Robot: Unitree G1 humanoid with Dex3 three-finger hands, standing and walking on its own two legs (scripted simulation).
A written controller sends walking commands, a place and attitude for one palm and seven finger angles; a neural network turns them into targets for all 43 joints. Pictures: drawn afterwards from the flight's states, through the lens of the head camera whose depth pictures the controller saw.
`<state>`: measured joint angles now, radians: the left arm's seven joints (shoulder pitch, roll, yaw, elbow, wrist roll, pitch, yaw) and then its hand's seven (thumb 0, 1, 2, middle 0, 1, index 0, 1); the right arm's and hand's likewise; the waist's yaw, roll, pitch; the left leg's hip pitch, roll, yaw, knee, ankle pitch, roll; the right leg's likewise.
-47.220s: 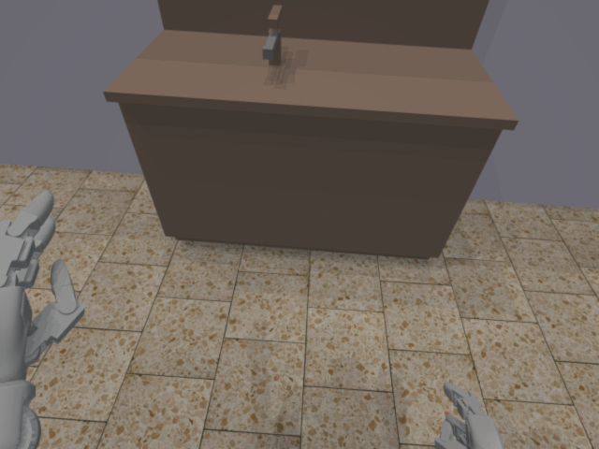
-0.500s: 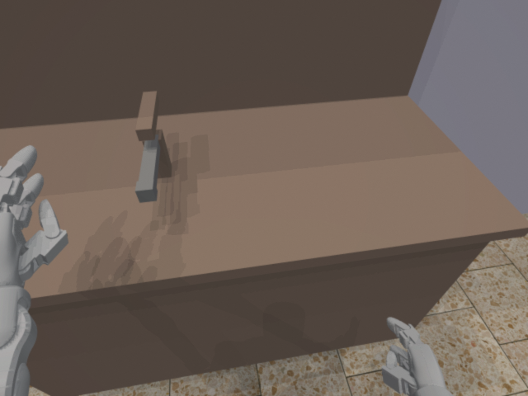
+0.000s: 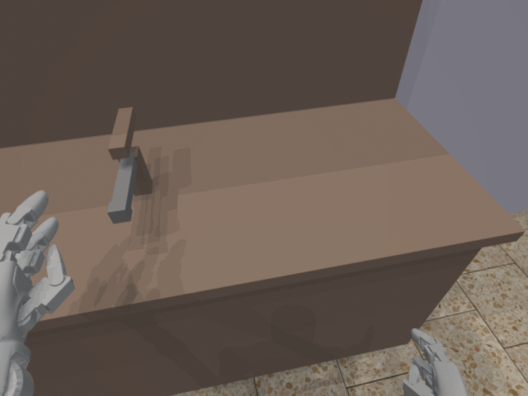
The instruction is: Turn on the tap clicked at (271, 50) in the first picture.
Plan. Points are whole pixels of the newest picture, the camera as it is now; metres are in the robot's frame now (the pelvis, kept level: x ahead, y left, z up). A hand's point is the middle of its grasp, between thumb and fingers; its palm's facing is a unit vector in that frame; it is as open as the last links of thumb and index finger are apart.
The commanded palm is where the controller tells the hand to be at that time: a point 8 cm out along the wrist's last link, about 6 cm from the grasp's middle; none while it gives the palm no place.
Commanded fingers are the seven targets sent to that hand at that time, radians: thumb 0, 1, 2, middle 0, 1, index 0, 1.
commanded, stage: turn the palm inward beside the body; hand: left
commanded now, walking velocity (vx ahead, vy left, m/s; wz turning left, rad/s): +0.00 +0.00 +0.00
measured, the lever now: (120, 211) +0.36 +0.29 +0.09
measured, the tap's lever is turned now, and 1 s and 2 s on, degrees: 0 0 0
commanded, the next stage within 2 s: reach beside the lever's end, fingers flat in 1.18 s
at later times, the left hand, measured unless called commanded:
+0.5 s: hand (55, 312) +0.16 +0.25 +0.15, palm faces +0.45 -0.88 -0.17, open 7.4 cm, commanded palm +0.11 +0.29 +0.16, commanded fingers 0.00 0.90 0.90 -0.20 -0.30 -0.20 -0.30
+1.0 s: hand (63, 308) +0.17 +0.25 +0.15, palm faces +0.44 -0.89 -0.13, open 7.4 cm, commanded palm +0.12 +0.29 +0.16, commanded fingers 0.00 0.90 0.90 -0.20 -0.30 -0.20 -0.30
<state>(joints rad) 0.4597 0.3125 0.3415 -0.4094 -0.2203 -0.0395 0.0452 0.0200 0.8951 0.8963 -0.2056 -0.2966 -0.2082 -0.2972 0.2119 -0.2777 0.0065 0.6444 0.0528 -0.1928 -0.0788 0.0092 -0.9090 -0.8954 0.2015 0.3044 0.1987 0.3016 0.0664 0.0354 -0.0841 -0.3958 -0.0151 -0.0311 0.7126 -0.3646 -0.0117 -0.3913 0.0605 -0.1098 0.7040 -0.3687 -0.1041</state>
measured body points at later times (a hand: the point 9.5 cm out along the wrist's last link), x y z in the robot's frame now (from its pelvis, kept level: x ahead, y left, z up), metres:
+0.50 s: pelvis -0.02 +0.02 +0.00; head -0.04 +0.00 +0.45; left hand +0.14 +0.30 +0.16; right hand +0.20 -0.19 -0.07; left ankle +0.00 +0.13 -0.72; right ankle +0.00 -0.04 -0.72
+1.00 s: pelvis -0.01 +0.02 +0.01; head -0.03 -0.01 +0.45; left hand +0.14 +0.29 +0.16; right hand +0.20 -0.19 -0.06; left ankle +0.00 +0.13 -0.72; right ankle +0.00 -0.04 -0.72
